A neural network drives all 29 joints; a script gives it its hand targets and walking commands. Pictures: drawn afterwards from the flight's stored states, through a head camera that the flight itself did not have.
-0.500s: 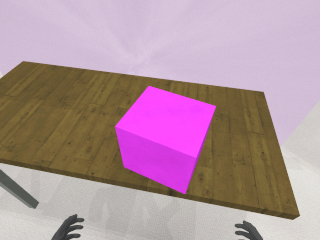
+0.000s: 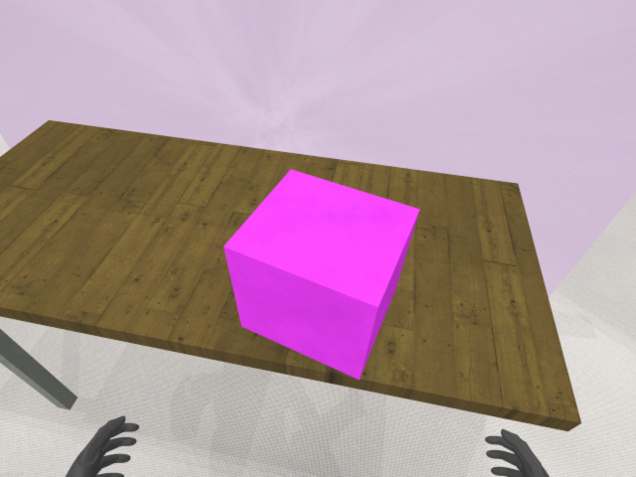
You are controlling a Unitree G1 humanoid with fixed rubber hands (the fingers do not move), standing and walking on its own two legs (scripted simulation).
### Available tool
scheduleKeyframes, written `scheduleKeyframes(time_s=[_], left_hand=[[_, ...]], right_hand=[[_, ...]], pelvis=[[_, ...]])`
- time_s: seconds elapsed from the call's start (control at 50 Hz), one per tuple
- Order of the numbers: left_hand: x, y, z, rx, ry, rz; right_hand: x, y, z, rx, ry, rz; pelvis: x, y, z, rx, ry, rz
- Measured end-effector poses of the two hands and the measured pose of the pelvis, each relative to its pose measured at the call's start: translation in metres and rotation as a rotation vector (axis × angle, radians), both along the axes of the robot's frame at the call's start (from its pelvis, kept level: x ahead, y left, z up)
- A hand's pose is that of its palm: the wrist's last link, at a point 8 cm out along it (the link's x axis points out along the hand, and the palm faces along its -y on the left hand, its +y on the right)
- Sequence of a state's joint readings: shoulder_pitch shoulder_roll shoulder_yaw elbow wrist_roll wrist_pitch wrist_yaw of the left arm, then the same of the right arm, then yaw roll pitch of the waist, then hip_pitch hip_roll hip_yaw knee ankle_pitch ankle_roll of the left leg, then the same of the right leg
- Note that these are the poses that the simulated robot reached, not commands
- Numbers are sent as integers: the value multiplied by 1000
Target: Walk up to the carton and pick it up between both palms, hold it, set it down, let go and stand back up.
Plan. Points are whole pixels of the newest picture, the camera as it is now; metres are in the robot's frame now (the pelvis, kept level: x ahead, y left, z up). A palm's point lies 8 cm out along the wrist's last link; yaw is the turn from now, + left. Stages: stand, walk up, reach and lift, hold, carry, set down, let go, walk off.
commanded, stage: stand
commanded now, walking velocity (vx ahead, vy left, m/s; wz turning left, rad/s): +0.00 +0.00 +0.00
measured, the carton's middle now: (324, 272) +0.42 +0.00 +0.03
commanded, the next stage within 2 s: walk up in 1.76 s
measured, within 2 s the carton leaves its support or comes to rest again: neither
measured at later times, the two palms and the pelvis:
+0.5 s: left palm out of the picture +0.14 +0.29 -0.07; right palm out of the picture +0.13 -0.29 -0.07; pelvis +0.00 +0.00 +0.01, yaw +0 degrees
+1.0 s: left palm out of the picture +0.11 +0.30 -0.08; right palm out of the picture +0.10 -0.29 -0.08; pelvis +0.00 +0.00 +0.02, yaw -1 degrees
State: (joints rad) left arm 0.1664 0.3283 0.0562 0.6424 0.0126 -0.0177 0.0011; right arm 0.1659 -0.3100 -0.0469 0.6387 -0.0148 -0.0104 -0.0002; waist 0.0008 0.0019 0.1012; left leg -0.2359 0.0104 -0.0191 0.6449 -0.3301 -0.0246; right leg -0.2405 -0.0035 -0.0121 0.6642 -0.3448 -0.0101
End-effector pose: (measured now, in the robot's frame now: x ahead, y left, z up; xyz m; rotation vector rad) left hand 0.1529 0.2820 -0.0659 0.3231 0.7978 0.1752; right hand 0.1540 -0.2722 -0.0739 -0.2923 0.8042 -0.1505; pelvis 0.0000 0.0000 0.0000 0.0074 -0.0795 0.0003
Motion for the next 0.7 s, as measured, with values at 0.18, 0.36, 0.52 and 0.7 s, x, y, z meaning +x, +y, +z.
scheduleKeyframes(time_s=[0.18, 0.36, 0.52, 0.7], left_hand=[[4, 0, 7, 2, -15, -17], [-5, -2, 1, -6, 26, -21], [-18, 5, -2, 4, 79, -4], [-29, 9, -6, 2, 129, 10]], right_hand=[[-4, -10, 7, -21, -2, 3], [-17, -12, 3, -19, 50, -3], [-24, -14, -1, -23, 92, -11], [-30, -15, -3, -27, 124, -24]], pelvis=[[-2, -2, 4, -1, -8, -4], [-2, -3, 8, -1, -9, -6], [-2, -2, 11, -3, -7, -7], [-3, 0, 14, -5, -5, -9]])
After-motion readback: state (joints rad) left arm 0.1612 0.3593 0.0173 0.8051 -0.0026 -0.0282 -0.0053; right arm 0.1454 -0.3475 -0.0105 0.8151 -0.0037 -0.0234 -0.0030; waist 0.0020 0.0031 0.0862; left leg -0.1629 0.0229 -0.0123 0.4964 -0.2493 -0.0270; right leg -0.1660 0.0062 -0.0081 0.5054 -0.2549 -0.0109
